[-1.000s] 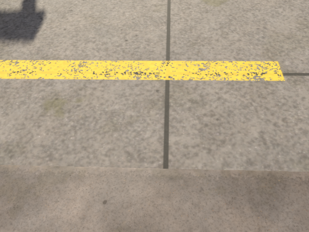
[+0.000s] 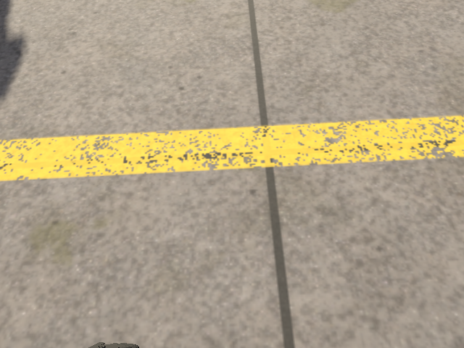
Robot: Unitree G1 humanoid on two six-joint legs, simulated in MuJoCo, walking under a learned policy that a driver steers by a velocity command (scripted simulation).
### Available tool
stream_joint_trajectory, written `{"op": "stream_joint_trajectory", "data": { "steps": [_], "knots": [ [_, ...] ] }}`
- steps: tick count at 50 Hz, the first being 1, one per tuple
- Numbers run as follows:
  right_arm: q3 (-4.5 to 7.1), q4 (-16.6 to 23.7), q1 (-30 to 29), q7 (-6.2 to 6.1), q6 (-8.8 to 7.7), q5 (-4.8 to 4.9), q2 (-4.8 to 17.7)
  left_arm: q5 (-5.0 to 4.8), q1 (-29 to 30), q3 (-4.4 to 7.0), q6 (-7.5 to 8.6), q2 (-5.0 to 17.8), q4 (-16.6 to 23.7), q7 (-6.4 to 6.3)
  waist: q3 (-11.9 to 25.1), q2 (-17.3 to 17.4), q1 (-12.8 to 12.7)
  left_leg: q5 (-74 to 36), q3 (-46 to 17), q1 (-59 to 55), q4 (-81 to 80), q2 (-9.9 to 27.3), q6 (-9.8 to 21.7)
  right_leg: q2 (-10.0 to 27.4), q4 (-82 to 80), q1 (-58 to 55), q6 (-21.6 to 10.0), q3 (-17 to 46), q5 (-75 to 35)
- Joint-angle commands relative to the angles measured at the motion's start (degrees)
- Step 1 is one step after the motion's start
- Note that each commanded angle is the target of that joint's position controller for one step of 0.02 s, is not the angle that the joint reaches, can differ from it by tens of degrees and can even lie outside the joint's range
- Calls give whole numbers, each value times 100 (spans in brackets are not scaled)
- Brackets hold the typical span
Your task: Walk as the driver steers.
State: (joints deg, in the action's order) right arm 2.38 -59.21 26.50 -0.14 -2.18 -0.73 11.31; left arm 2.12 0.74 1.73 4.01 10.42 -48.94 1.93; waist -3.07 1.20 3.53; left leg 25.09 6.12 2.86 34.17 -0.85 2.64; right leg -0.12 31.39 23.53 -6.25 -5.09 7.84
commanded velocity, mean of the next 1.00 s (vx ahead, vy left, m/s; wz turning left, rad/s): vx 0.32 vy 0.00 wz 0.25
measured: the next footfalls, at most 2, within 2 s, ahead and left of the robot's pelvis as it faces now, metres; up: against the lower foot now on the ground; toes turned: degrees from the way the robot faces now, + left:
left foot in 0.56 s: +0.33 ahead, +0.13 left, +0.00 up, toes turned +5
right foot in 0.96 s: +0.60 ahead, +0.05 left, -0.16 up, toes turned +16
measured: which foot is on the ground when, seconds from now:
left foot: up 0.00-0.54, down 0.56-0.94, up 0.96-1.00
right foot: down 0.00-0.58, up 0.60-0.94, down 0.96-1.00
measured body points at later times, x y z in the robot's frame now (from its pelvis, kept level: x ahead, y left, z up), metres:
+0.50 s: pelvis +0.23 +0.02 +0.00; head +0.23 +0.02 +0.45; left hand +0.16 +0.27 -0.14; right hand +0.37 -0.23 -0.12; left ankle +0.28 +0.14 -0.68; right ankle +0.09 -0.08 -0.72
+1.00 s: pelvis +0.48 +0.08 -0.13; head +0.49 +0.08 +0.32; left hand +0.60 +0.35 -0.23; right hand +0.54 -0.19 -0.27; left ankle +0.31 +0.14 -0.68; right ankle +0.57 +0.04 -0.88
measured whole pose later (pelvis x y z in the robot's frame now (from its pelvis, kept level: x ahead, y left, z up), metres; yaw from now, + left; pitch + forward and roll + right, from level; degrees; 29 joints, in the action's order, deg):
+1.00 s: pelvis +0.48 +0.08 -0.13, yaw +18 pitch -1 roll +2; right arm 4.0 -54.1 21.4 -3.6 0.0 -0.9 13.9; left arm 1.9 -4.2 0.9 5.7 12.2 -46.1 0.5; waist -2.0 -1.5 3.9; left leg 47.0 -3.4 21.9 88.2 -10.9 5.1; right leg -2.6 14.3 12.6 -2.9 -2.1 -9.2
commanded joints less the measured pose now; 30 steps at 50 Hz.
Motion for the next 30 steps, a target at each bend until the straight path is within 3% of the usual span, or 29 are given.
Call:
{"op": "stream_joint_trajectory", "data": {
  "steps": [1, 2, 3, 4, 5, 6, 8, 11, 12, 14, 15, 17, 18, 19, 21, 24, 25, 26, 27, 28, 29, 30],
  "knots": [
    [183, 440, 54, 29, -74, -7, 769, -116, -2662, 406, -127, 1362, -511, -143, 1603, -979, -1078, 600, -558, 3688, 3775, -190, 235, 2332, -1468, -4237, -1231, 4139, 1212],
    [218, 560, -342, 24, -75, -11, 784, -144, -2124, 340, -166, 1149, -436, -147, 718, -692, -901, 246, -770, 4067, 3948, 115, 294, 2123, -1499, -3607, -1099, 3293, 1059],
    [197, 602, -553, 34, -91, 15, 669, -113, -1703, 264, -141, 863, -357, -131, 295, -428, -717, -171, -841, 3852, 3600, 312, 284, 1915, -1682, -2803, -929, 2718, 466],
    [195, 562, -504, 32, -44, -20, 556, -107, -1474, 216, -104, 694, -349, -135, 48, -427, -467, -370, -853, 3443, 3176, 467, 228, 1673, -1830, -2156, -705, 2230, -9],
    [183, 489, -349, 42, 37, -88, 481, -119, -1380, 182, -59, 574, -381, -138, 1, -531, -288, -506, -844, 3051, 2856, 552, 118, 1468, -1963, -1760, -556, 1887, -323],
    [176, 466, -299, 37, 95, -95, 447, -134, -1379, 172, 8, 549, -375, -145, 70, -499, -231, -738, -913, 2706, 2571, 552, 54, 1388, -2110, -1549, -525, 1678, -617],
    [195, 532, -551, 13, 197, -127, 425, -191, -1613, 220, 163, 753, -506, -148, 4, -525, -143, -1043, -810, 2548, 2163, 469, -53, 1261, -2245, -1347, -613, 1313, -1270],
    [194, 861, -1384, 71, 229, -110, 471, -249, -1789, 222, 177, 899, -603, -180, -26, -442, -191, -1784, -699, 2773, 1323, 469, -157, 1102, -2378, -1498, -539, 992, -1667],
    [133, 867, -1472, 92, 245, -157, 361, -211, -1934, 229, 150, 895, -691, -175, 88, -543, -247, -2065, -539, 2600, 1419, 419, -174, 1041, -2303, -1482, -503, 795, -2050],
    [97, 958, -1768, 103, 242, -111, 382, -193, -2119, 196, 116, 818, -755, -167, 51, -525, -315, -2303, -498, 2625, 1187, 434, -169, 994, -2292, -1551, -458, 680, -2062],
    [142, 759, -1479, 101, 254, -118, 508, -68, -2338, 229, 136, 907, -814, -164, 263, -610, -329, -2770, -484, 2677, 1896, 413, -100, 1192, -2078, -1804, -547, 724, -2154],
    [163, 842, -1859, 96, 240, -149, 658, -65, -2598, 190, 117, 811, -875, -177, 45, -384, -407, -2535, -626, 3330, 2025, 535, -52, 1352, -1964, -2181, -647, 888, -1895],
    [188, 802, -1877, 118, 235, -153, 704, -50, -2812, 229, 86, 947, -893, -195, 45, -416, -483, -2367, -721, 3685, 2080, 625, -18, 1466, -1874, -2551, -813, 1095, -1569],
    [221, 765, -1877, 151, 246, -207, 787, -9, -2937, 253, 71, 945, -908, -191, -14, -287, -491, -2122, -760, 4008, 2180, 582, 34, 1572, -1708, -2877, -894, 1152, -1374],
    [241, 842, -2201, 215, 240, -222, 751, 47, -3119, 283, 80, 964, -914, -223, -238, -401, -647, -1777, -854, 4405, 2295, 482, 107, 1693, -1487, -3150, -890, 1132, -1461],
    [236, 791, -2200, 219, 205, -237, 637, 88, -3010, 268, 81, 888, -858, -278, -426, -532, -627, -1481, -734, 4116, 2154, 289, 210, 1702, -796, -3059, -595, 615, -3328],
    [238, 685, -1893, 212, 199, -242, 630, 77, -2652, 262, 78, 898, -737, -269, -282, -581, -417, -1465, -444, 3286, 1902, 163, 292, 1549, -413, -2592, -404, 248, -4268],
    [272, 502, -1295, 183, 194, -233, 681, 40, -2127, 274, 92, 990, -565, -252, 21, -643, -32, -1447, -26, 1828, 1552, -119, 404, 1269, 290, -1745, -198, -178, -5116],
    [334, 200, -352, 162, 169, -168, 767, -66, -1769, 331, 140, 1197, -475, -237, 490, -754, 432, -1714, 326, 253, 1341, -451, 442, 1127, 1453, -921, -127, -247, -5224],
    [402, -194, 730, 22, 146, -133, 887, -54, -1164, 416, 250, 1396, -455, -228, 845, -854, 1058, -2655, -600, -905, 676, 53, 579, 1321, 2852, -148, 277, -14, -3269],
    [493, -435, 1471, -50, 122, -125, 1141, -117, -33, 474, 326, 1338, -229, -204, 415, 94, 1891, -3521, -706, -1191, -721, 226, 800, 513, 5341, 710, 524, -130, -25],
    [519, -225, 409, -78, 41, 97, 1938, -223, -1521, 261, 360, 635, 258, -200, -27, 2240, 117, -7519, -3440, -905, -1041, 1444, 1724, -506, 5739, 2115, 556, 232, 2451]
  ]
}}
Keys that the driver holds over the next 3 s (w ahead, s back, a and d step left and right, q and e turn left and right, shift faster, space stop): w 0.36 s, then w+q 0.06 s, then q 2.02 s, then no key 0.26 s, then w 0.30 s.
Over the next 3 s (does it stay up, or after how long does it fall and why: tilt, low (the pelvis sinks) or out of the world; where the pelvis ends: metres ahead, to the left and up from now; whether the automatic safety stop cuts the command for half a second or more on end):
stays up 0.62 0.18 -0.14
